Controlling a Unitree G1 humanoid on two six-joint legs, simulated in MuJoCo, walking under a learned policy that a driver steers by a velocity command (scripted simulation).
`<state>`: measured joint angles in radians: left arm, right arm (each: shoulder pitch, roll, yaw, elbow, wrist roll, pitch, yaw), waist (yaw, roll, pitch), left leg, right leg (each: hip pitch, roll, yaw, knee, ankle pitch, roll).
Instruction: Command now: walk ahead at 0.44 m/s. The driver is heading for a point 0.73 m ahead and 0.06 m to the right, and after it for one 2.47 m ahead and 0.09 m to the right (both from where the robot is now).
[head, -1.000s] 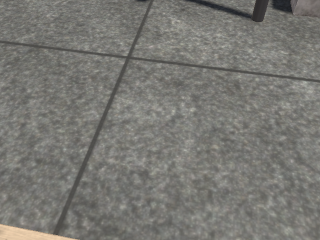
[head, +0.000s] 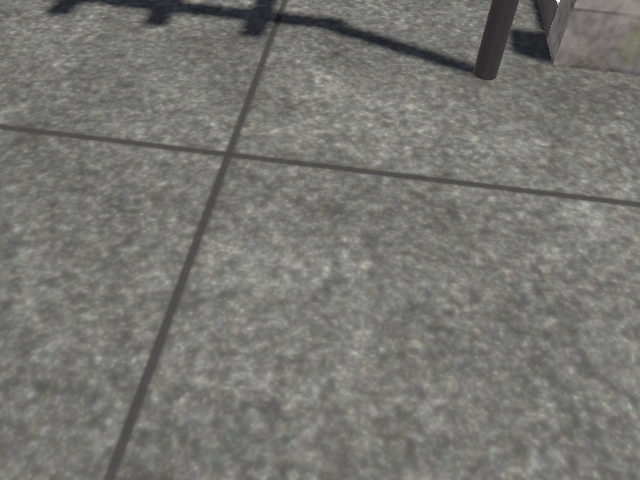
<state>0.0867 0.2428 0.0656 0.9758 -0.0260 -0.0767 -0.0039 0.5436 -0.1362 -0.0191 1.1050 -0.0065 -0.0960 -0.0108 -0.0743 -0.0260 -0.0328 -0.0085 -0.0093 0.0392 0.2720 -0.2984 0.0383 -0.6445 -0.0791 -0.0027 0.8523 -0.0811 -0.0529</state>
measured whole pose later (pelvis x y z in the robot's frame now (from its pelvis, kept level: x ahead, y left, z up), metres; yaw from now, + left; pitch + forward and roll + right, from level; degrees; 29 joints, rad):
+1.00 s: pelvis +0.58 +0.06 -0.14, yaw -6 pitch +2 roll +2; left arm 0.21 0.22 0.07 0.89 -0.02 -0.06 0.02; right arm 0.36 -0.18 -0.05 1.02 -0.02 -0.11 0.00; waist -0.02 -0.05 -0.02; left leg -0.16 -0.05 0.16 0.44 -0.32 0.07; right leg -0.78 -0.07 0.12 1.05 -0.06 -0.02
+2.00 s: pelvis +1.15 -0.05 -0.14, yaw -5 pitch +2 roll +1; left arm 0.18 0.26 0.05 0.77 0.01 -0.12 0.00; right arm 0.25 -0.27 -0.07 0.78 0.01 -0.07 0.03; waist -0.02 -0.01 0.03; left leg -0.29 -0.13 -0.04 0.39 -0.13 0.11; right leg -0.55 -0.06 0.07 1.14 -0.36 0.01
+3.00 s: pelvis +1.64 +0.00 -0.13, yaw +10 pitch +2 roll +1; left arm 0.21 0.31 0.07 0.80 -0.02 -0.03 0.00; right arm 0.26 -0.25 -0.06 0.73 -0.02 -0.08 0.01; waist -0.01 -0.04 0.03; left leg -0.21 0.00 0.13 0.37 -0.18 0.04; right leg -0.62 -0.08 0.03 1.08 -0.30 0.04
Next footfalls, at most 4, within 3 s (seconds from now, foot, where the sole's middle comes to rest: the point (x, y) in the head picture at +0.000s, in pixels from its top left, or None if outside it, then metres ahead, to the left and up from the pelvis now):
0.18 right None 0.23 -0.14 -0.78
0.72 left None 0.57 0.14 -0.91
1.26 right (331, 371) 0.86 -0.10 -0.91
1.82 left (286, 262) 1.23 0.00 -0.91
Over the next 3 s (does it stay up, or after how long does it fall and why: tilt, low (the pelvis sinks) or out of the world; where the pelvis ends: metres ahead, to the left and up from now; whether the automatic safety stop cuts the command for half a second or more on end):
stays up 1.64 0.00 -0.13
